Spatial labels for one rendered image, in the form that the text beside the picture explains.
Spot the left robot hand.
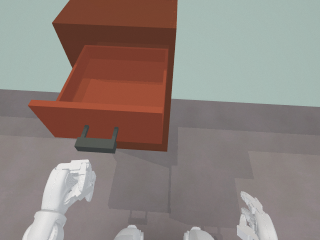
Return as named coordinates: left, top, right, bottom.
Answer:
left=41, top=159, right=97, bottom=214

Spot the drawer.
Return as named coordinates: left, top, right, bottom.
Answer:
left=28, top=45, right=169, bottom=144

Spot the left robot forearm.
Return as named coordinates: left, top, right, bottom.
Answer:
left=22, top=209, right=67, bottom=240

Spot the robot shin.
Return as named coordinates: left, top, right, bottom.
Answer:
left=191, top=226, right=201, bottom=230
left=127, top=225, right=137, bottom=229

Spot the robot right shin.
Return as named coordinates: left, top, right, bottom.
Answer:
left=191, top=226, right=201, bottom=230

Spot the handle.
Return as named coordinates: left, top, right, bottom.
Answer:
left=74, top=125, right=119, bottom=154

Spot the robot left shin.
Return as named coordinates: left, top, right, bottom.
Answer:
left=127, top=225, right=137, bottom=229

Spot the right robot hand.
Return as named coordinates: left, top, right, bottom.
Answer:
left=237, top=191, right=278, bottom=240

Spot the cabinet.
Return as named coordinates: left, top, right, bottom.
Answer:
left=52, top=0, right=178, bottom=152

